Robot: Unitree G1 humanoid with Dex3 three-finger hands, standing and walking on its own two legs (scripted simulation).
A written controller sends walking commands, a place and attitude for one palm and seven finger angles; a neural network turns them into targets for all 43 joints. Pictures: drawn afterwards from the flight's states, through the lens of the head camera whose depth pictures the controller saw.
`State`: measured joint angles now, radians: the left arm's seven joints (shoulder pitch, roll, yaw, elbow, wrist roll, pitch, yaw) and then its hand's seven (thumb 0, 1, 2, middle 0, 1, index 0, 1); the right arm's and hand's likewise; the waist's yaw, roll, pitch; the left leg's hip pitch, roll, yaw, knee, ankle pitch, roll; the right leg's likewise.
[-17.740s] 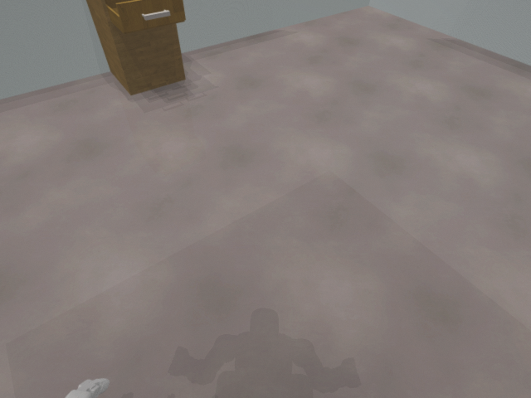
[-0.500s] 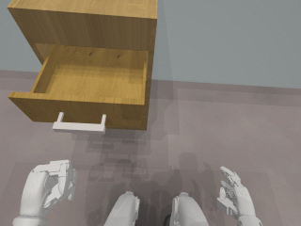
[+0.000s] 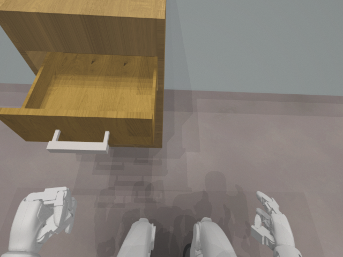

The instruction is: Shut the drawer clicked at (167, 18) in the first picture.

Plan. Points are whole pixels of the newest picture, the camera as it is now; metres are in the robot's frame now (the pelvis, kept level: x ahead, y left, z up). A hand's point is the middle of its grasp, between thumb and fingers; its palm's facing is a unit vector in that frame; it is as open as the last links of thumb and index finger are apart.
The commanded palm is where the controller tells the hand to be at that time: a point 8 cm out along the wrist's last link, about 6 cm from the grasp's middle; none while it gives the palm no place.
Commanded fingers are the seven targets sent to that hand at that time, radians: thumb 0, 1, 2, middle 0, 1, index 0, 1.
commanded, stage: bring the fist close to the handle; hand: left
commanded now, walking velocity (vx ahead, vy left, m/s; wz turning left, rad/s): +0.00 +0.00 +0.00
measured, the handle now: (80, 140) +0.40 +0.28 -0.06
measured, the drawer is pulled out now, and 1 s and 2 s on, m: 0.23 0.23 0.22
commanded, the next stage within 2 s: push the drawer shut in 1.30 s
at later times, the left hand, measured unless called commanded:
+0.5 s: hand (77, 196) +0.24 +0.22 -0.01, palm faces +0.03 -1.00 -0.06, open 3.2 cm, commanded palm +0.23 +0.27 -0.02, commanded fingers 0.00 0.90 0.90 -1.40 -1.60 -1.40 -1.60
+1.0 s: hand (90, 179) +0.30 +0.23 -0.07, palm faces +0.02 -1.00 -0.05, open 3.3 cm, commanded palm +0.27 +0.27 -0.05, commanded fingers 0.00 0.90 0.90 -1.40 -1.60 -1.40 -1.60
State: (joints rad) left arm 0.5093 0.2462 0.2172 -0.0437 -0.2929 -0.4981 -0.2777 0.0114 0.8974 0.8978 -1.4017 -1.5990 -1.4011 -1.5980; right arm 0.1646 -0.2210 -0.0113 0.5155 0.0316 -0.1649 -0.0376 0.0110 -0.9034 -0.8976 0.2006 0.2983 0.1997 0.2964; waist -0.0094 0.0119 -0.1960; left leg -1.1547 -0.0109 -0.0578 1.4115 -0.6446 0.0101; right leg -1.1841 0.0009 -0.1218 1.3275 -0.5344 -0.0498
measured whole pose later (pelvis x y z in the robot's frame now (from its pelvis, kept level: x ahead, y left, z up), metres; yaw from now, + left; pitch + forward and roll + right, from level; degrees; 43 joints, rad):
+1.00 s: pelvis -0.02 +0.01 -0.07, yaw -2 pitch +31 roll -4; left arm 0.03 0.29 0.27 0.23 -0.27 -0.48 -0.26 0.01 0.90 0.90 -1.40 -1.60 -1.40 -1.60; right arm 0.13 -0.27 0.02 0.53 0.01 -0.11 0.00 0.01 -0.90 -0.90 0.20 0.30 0.20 0.30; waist -0.04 0.01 -0.20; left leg -1.52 -0.02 -0.03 1.68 -0.70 0.04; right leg -1.55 -0.02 -0.11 1.59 -0.57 -0.03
